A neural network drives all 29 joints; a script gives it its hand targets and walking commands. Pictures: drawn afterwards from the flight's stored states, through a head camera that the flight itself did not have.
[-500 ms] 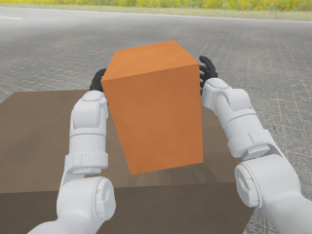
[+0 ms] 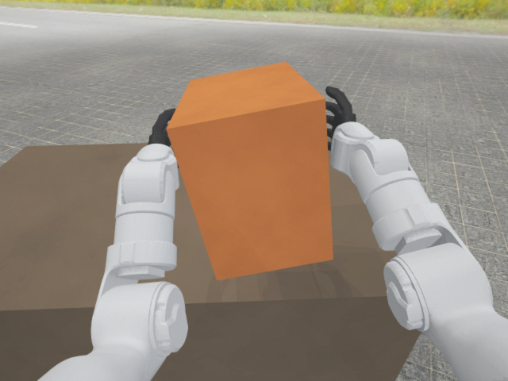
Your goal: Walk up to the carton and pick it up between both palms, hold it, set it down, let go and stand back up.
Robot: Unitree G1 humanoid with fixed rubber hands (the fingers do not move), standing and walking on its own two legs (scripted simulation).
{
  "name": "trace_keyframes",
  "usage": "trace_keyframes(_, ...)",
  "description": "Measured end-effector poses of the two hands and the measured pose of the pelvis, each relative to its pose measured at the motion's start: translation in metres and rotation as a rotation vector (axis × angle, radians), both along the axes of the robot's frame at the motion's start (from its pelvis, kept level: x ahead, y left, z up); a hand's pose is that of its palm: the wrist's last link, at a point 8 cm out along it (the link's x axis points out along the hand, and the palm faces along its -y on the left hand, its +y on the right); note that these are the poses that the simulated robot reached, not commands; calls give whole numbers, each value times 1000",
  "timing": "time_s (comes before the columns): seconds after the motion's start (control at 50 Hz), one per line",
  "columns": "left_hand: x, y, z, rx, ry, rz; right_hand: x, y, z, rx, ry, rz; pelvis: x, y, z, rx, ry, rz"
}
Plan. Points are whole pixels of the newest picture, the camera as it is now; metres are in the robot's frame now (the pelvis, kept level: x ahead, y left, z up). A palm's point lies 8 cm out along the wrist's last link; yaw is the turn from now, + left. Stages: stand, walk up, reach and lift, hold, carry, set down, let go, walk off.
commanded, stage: hold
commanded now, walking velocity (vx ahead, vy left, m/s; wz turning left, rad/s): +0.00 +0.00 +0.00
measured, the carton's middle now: (254, 160) +0.41 +0.00 +0.21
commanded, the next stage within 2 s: none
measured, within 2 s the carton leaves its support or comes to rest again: neither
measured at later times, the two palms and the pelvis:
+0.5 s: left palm (166, 150) +0.38 +0.13 +0.26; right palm (347, 138) +0.37 -0.14 +0.27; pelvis +0.01 +0.00 +0.00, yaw +0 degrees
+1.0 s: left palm (167, 150) +0.37 +0.13 +0.26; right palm (351, 135) +0.36 -0.14 +0.28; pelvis +0.00 +0.00 +0.00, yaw +0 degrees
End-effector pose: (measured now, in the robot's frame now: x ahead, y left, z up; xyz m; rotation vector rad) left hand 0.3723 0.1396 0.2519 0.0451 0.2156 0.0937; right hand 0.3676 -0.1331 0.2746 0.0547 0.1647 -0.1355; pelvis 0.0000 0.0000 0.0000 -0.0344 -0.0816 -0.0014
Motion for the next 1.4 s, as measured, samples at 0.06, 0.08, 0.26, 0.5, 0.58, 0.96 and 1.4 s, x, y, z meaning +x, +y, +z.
trace_keyframes(0.06,0,0,-4,-1,1,1,1,0,-2,6,1,0,0,0,0,0,-2,4)
trace_keyframes(0.08,1,0,-5,-2,5,0,1,0,-4,10,5,-1,0,1,0,-1,-2,5)
trace_keyframes(0.26,3,-2,-4,29,-1,11,4,-2,-11,30,-1,2,1,2,0,-2,25,1)
trace_keyframes(0.5,4,-9,8,11,-12,3,2,-9,-6,15,-7,-1,6,-1,1,4,-3,-7)
trace_keyframes(0.58,4,-9,3,16,3,0,3,-10,-9,1,9,0,5,-2,1,5,-2,-7)
trace_keyframes(0.96,-3,-10,9,18,-11,-2,-5,-11,-1,27,-3,-8,-1,-4,0,5,6,-1)
trace_keyframes(1.4,-4,-5,4,12,7,-5,-7,-6,-4,17,16,-11,-5,-1,0,2,13,-3)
